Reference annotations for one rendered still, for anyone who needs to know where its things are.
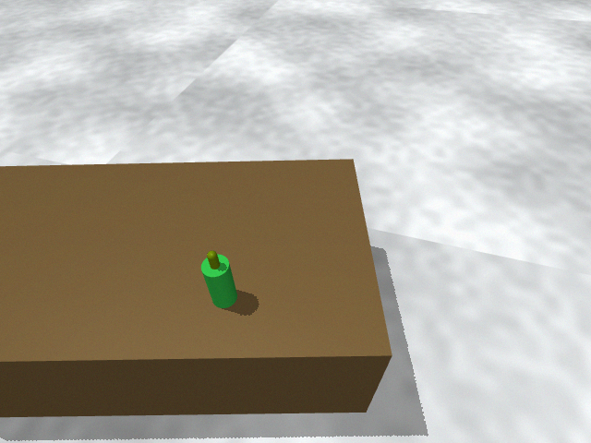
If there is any bottle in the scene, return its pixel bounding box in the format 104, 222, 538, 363
201, 251, 237, 308

